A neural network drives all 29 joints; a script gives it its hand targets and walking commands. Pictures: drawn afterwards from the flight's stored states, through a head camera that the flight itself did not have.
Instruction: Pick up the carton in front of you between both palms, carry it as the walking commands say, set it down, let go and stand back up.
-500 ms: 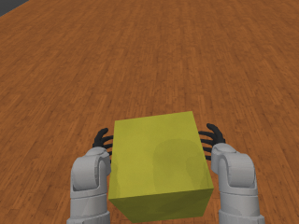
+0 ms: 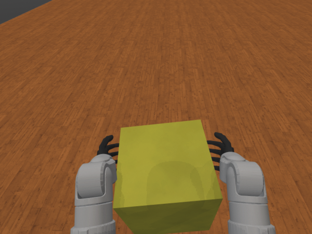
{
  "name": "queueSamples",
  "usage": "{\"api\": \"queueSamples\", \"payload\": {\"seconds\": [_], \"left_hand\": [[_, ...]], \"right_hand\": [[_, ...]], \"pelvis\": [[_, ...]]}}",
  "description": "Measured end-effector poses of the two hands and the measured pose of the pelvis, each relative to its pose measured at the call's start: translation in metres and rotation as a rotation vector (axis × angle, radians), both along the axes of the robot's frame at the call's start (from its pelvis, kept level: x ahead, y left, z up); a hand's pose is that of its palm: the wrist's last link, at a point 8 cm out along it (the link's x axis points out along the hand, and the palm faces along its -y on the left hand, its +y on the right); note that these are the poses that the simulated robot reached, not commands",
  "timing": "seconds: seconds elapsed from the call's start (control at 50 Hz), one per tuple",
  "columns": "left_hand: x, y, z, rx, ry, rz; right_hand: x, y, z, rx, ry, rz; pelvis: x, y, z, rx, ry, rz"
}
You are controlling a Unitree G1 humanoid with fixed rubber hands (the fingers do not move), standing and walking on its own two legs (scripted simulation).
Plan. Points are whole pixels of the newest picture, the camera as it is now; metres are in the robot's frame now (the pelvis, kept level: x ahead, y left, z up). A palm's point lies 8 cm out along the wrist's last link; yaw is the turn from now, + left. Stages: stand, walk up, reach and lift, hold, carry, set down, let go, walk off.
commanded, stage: carry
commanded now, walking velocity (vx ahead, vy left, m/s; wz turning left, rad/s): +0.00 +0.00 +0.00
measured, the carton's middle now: (166, 180) +0.28 +0.00 +0.00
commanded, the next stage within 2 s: hold in 1.02 s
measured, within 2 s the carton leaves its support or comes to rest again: neither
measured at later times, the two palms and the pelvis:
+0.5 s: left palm (105, 182) +0.25 +0.14 +0.06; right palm (228, 179) +0.25 -0.15 +0.06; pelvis -0.03 +0.00 +0.00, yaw +0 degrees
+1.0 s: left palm (108, 186) +0.24 +0.14 +0.05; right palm (231, 183) +0.24 -0.16 +0.05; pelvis -0.05 -0.01 +0.00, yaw +0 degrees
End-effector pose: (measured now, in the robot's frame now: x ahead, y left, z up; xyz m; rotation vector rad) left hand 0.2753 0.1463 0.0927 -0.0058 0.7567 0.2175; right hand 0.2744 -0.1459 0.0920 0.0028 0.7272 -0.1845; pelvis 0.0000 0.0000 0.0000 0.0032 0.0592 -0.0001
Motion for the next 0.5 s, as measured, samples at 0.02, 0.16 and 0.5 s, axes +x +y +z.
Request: {"api": "queueSamples", "payload": {"seconds": [0.02, 0.16, 0.5], "left_hand": [[0.000, 0.000, -0.001, 0.002, 0.001, -0.004], [-0.004, 0.000, -0.012, 0.015, 0.012, -0.027], [-0.029, -0.002, -0.035, 0.043, -0.025, -0.083]], "right_hand": [[0.000, 0.000, -0.001, -0.001, 0.001, -0.001], [-0.006, 0.000, -0.010, -0.017, 0.015, 0.004], [-0.029, -0.004, -0.033, -0.062, -0.011, 0.054]], "pelvis": [[0.000, 0.000, 0.000, 0.000, 0.000, 0.000], [-0.002, 0.001, 0.000, -0.002, -0.006, -0.001], [-0.027, -0.002, 0.003, -0.004, -0.031, 0.001]]}}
